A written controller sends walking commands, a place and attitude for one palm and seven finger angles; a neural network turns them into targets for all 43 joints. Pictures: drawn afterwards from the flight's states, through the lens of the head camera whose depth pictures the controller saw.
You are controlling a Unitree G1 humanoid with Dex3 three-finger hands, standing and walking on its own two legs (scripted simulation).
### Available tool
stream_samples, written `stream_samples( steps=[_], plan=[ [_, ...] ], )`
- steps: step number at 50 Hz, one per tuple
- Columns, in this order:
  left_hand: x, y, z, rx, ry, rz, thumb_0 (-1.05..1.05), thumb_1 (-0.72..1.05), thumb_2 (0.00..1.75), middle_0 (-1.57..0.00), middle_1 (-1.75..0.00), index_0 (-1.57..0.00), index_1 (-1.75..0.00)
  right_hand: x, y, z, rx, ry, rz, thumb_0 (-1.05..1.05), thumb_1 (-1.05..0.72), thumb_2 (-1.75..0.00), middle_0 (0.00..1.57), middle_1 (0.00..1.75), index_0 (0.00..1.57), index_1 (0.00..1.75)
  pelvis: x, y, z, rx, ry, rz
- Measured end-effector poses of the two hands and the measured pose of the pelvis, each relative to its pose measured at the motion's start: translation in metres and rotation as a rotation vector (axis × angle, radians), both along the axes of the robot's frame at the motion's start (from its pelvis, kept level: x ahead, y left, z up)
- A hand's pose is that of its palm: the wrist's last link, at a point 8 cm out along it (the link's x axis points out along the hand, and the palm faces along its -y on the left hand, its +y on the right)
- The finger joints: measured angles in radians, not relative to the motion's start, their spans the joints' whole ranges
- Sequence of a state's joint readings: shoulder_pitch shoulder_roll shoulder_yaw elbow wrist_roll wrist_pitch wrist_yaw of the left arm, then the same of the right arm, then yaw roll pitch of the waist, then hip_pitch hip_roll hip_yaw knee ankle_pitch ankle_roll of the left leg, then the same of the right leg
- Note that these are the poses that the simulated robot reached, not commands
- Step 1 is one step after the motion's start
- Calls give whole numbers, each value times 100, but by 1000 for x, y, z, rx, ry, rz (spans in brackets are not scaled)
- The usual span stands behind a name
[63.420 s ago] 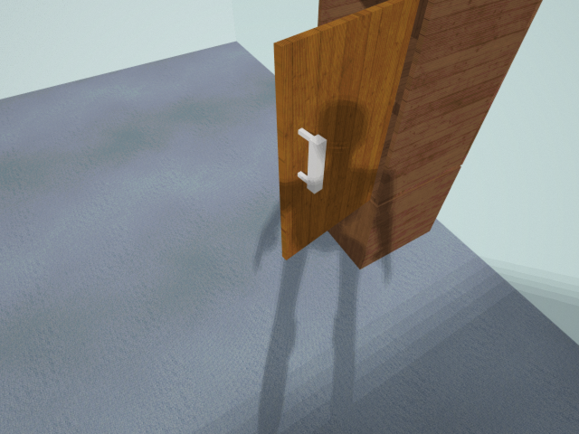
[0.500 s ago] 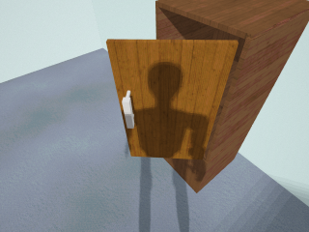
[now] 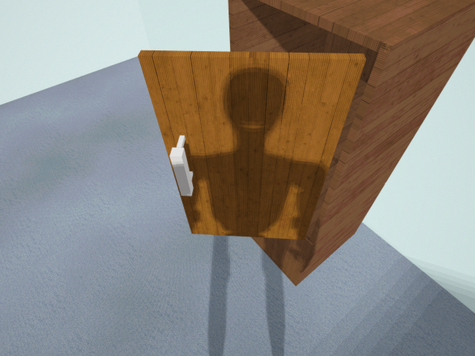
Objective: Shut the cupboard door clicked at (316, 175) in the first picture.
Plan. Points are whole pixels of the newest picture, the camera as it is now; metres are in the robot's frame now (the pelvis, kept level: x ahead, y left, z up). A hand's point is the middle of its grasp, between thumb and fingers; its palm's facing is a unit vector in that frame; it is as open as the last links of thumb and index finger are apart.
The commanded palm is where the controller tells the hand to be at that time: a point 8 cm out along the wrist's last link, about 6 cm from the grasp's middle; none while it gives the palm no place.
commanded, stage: come to a stop and stand still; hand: left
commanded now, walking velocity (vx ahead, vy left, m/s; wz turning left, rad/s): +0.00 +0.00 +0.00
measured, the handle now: (184, 166) +0.48 +0.15 +0.01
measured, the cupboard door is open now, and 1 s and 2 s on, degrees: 48 48 48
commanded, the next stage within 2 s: look again from close up in 0.52 s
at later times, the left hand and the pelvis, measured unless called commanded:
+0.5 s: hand out of the picture +0.05 +0.17 -0.17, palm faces +0.01 -0.97 -0.22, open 7.4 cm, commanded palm none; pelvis +0.02 -0.02 +0.00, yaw +1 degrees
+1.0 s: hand out of the picture +0.03 +0.16 -0.17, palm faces +0.03 -0.98 -0.20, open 7.4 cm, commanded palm none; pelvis +0.02 -0.02 +0.00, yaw +1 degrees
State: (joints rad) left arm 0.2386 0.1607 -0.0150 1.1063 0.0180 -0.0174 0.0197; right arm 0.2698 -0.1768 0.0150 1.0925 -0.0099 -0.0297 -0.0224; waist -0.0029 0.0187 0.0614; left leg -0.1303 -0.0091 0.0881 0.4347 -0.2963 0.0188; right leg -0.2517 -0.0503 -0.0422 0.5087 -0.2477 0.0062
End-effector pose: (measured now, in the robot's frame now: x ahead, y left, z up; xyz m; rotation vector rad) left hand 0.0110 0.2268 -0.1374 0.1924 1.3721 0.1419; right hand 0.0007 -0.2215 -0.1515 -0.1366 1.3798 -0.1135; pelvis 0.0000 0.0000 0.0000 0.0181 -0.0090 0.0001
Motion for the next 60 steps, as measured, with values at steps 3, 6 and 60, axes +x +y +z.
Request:
stream_samples(
  steps=[3, 6, 60],
  plan=[
    [8, -2, 0, 3, -12, -1, 1, 92, 90, -20, -30, -20, -29, 9, -3, 0, 0, -8, 3, 1, -91, -90, 20, 30, 20, 30, 4, -4, 0, -1, 1, 2],
    [16, -4, 1, 6, -25, -1, 1, 92, 90, -20, -30, -20, -29, 18, -7, 0, -3, -16, 7, 1, -91, -90, 20, 30, 20, 30, 8, -7, 0, -2, 2, 4],
    [5, -16, -4, -21, -4, 45, 1, 91, 90, -20, -30, -20, -29, 8, -7, 6, -6, 36, 7, 1, -91, -90, 20, 30, 20, 30, 13, -16, 3, -10, -7, 18]
  ],
)
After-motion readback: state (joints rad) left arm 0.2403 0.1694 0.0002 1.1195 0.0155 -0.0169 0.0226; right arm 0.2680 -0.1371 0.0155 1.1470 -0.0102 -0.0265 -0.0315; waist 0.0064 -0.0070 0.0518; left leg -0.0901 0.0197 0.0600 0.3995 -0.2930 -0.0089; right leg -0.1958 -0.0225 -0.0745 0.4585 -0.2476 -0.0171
